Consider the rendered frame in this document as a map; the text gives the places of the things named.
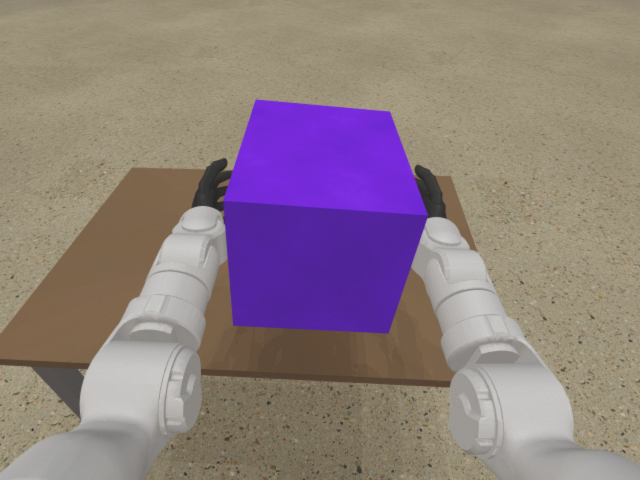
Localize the robot left hand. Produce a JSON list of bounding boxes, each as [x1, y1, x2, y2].
[[191, 158, 233, 224]]

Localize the robot right hand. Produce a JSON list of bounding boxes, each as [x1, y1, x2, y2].
[[415, 165, 447, 219]]

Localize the robot right forearm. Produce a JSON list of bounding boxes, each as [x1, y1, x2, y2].
[[411, 217, 574, 432]]

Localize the robot left upper arm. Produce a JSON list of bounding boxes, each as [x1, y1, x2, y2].
[[0, 340, 202, 480]]

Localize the table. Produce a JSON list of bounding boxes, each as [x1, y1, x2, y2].
[[0, 167, 478, 420]]

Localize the robot right upper arm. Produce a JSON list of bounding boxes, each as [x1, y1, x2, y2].
[[448, 363, 640, 480]]

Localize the robot left forearm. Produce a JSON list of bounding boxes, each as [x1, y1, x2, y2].
[[80, 206, 228, 420]]

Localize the carton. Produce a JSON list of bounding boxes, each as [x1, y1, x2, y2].
[[223, 100, 428, 333]]

